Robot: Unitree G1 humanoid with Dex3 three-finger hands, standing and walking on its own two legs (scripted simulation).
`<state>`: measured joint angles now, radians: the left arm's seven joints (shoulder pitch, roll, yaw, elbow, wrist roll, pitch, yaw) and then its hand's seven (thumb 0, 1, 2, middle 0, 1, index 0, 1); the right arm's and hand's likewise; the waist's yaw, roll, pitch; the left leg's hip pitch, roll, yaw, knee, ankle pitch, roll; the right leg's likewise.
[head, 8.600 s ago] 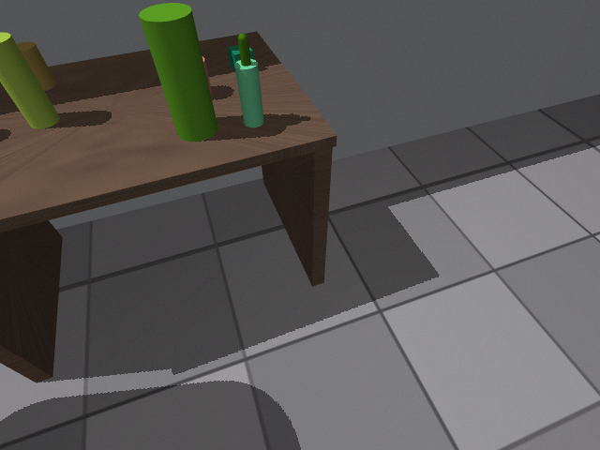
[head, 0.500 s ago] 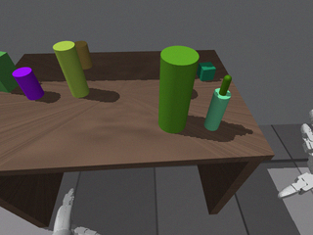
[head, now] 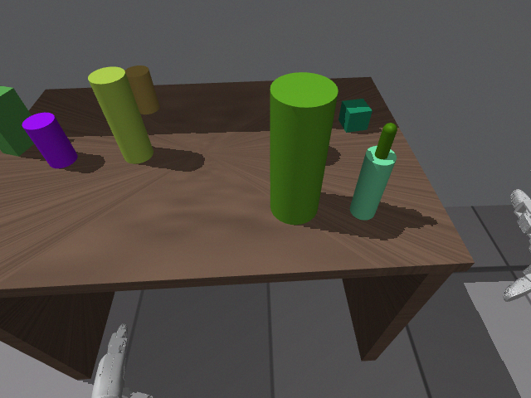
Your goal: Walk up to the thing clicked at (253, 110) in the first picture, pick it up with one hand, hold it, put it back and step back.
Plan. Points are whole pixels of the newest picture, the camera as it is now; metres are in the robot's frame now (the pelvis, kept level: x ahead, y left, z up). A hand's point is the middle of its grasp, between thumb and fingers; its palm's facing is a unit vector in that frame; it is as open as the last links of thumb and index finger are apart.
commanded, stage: go down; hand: right
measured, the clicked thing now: (375, 173) +0.49 -0.17 +0.06
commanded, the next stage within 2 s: none
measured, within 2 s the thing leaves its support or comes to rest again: neither
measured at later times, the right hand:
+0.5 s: hand (518, 198) +0.37 -0.34 +0.13, palm faces +0.12 +0.99 +0.00, open 17.6 cm
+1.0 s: hand (519, 186) +0.39 -0.36 +0.13, palm faces +0.12 +0.99 +0.01, open 17.6 cm
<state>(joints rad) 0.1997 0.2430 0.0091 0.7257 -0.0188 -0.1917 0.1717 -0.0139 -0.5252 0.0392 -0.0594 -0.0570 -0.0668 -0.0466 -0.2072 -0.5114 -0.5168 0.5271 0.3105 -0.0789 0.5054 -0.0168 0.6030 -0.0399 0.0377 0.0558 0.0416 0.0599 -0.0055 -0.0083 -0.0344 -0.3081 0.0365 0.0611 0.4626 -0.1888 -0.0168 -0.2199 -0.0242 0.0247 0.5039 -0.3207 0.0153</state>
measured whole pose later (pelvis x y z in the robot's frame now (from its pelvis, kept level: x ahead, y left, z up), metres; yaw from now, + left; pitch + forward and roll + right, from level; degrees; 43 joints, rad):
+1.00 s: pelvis +0.00 -0.01 -0.01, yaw +1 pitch +10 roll +2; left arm 0.24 0.26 -0.06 0.60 -0.02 -0.20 0.17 -0.01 -0.53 0.05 -0.06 -0.05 -0.06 -0.05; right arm -0.61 -0.79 -0.58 1.05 0.24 -0.14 0.59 -0.02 0.58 -0.04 0.05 0.05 0.05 0.06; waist 0.09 0.01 -0.08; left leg -0.53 0.03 0.06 0.57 -0.22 -0.02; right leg -0.46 -0.04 0.03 0.67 -0.39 0.01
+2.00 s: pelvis +0.00 -0.01 -0.03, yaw +1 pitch +12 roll +2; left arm 0.26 0.27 -0.07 0.52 -0.01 -0.20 0.15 -0.01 -0.53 0.05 -0.06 -0.05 -0.06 -0.05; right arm -0.70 -0.86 -0.60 1.13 0.19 -0.14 0.59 -0.02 0.60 -0.05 0.05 0.05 0.05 0.06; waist 0.11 0.01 -0.10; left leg -0.63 0.02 0.06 0.67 -0.26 -0.02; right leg -0.57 -0.04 0.04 0.78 -0.43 0.01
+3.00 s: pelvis -0.02 -0.01 -0.06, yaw +2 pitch +18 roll +2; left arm 0.37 0.25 0.04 0.17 0.03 -0.11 0.02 -0.01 -0.54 0.04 -0.06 -0.05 -0.07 -0.04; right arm -0.75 -0.47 -0.45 1.07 0.10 -0.32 0.22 -0.02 0.61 -0.04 0.04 0.05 0.04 0.05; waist 0.17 0.01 -0.13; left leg -0.91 0.02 0.03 0.93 -0.34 -0.02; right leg -0.82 -0.04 0.01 1.02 -0.52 0.01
